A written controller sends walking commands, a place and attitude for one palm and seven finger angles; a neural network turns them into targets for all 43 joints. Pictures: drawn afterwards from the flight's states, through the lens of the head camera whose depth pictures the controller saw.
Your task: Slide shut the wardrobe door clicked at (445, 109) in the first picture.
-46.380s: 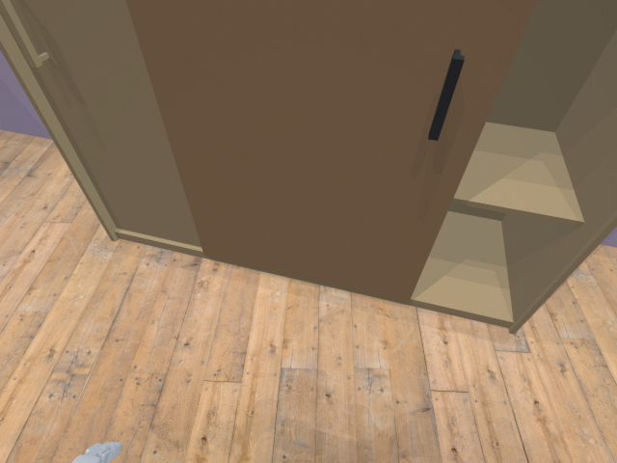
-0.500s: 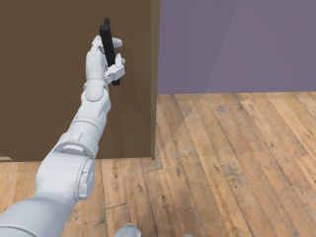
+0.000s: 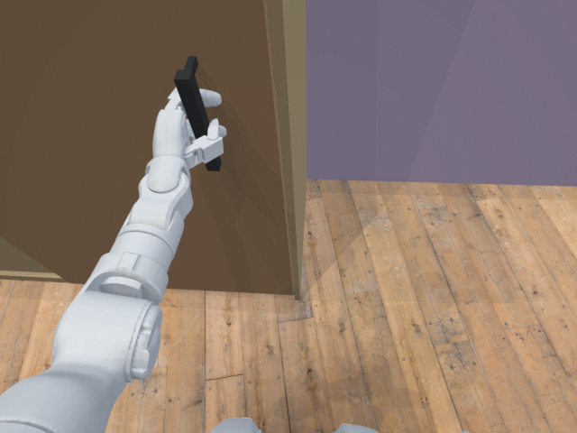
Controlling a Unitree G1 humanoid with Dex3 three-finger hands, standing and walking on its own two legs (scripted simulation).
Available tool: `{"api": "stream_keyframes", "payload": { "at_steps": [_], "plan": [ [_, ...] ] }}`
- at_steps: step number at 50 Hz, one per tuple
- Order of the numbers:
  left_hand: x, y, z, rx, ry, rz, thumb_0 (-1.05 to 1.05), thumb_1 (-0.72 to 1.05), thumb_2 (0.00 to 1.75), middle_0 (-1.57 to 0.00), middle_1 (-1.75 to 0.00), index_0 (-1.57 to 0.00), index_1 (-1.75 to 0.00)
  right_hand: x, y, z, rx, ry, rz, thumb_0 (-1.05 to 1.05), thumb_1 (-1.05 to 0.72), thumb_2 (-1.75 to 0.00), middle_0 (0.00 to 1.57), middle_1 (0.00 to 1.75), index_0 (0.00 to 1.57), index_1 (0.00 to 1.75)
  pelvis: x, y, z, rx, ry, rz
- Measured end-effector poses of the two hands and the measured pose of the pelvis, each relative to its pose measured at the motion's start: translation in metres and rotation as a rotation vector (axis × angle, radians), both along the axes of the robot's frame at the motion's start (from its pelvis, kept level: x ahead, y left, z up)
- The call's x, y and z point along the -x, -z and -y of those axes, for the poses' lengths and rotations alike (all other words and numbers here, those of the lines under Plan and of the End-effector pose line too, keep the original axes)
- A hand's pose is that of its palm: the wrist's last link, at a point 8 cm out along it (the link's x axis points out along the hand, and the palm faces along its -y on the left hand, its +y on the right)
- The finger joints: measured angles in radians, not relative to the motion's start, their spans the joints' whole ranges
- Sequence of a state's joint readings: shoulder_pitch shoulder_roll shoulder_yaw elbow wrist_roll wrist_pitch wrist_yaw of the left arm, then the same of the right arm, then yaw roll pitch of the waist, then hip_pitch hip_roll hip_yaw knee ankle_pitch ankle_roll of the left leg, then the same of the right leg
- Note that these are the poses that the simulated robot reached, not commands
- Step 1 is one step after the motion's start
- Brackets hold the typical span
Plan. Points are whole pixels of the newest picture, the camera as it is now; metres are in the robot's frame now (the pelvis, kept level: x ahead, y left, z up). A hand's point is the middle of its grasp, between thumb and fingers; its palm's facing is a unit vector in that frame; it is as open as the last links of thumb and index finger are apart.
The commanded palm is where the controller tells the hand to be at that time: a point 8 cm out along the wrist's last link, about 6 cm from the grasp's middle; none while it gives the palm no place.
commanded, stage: step sideways, sliding the door along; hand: left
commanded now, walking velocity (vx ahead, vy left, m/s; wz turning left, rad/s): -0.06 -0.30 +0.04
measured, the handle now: (203, 118) +0.52 +0.17 +0.11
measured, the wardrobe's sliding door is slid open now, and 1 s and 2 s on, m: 0.00 0.00 0.00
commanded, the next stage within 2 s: none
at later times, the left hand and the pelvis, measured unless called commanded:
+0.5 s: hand (223, 137) +0.48 +0.14 +0.11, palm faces +0.41 -0.90 -0.14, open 6.3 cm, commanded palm +0.45 +0.09 +0.11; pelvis +0.08 -0.12 +0.01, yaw +11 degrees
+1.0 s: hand (226, 132) +0.49 +0.13 +0.11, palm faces +0.54 -0.84 -0.06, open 6.5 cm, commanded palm +0.45 +0.05 +0.11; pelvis +0.22 -0.08 +0.01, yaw +14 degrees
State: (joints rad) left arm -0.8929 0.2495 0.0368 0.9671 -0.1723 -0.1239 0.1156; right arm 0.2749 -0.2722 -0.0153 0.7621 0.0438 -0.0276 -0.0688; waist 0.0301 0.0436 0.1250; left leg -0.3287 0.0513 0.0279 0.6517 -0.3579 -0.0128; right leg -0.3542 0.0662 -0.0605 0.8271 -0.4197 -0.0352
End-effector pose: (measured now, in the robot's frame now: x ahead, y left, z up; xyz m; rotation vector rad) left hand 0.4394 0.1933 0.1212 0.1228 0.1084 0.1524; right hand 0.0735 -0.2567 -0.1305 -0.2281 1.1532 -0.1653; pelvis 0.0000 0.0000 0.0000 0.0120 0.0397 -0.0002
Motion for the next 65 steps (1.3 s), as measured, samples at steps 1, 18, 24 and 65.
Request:
{"api": "stream_keyframes", "payload": {
  "at_steps": [1, 18, 24, 65],
  "plan": [
    [0.000, 0.001, 0.001, -0.004, -0.002, 0.009, 0.01, 0.77, 0.83, -0.36, -1.32, -0.25, -1.40, -0.009, -0.001, 0.005, -0.001, -0.011, 0.015, 0.01, -0.91, -0.90, 0.20, 0.30, 0.20, 0.30, 0.000, 0.000, 0.004, -0.007, -0.005, 0.009],
    [0.002, 0.003, 0.015, -0.030, -0.241, 0.044, 0.01, 0.74, 0.86, -0.40, -1.33, -0.19, -1.44, -0.175, 0.002, 0.058, -0.079, -0.197, 0.202, 0.01, -0.91, -0.90, 0.20, 0.30, 0.20, 0.30, -0.057, 0.000, 0.104, -0.002, -0.164, 0.044],
    [0.002, 0.004, 0.017, -0.027, -0.266, 0.074, 0.02, 0.74, 0.86, -0.40, -1.35, -0.16, -1.44, -0.227, -0.014, 0.059, -0.063, -0.302, 0.256, 0.01, -0.91, -0.90, 0.19, 0.30, 0.19, 0.30, -0.079, -0.005, 0.114, -0.009, -0.188, 0.010],
    [-0.006, 0.001, 0.011, 0.081, -0.206, 0.150, 0.05, 0.75, 0.84, -0.32, -1.44, -0.37, -1.40, -0.484, -0.067, -0.126, -0.252, -0.502, 0.532, 0.02, -0.91, -0.90, 0.19, 0.30, 0.19, 0.30, -0.296, -0.006, 0.005, 0.055, -0.179, -0.013]
  ]
}}
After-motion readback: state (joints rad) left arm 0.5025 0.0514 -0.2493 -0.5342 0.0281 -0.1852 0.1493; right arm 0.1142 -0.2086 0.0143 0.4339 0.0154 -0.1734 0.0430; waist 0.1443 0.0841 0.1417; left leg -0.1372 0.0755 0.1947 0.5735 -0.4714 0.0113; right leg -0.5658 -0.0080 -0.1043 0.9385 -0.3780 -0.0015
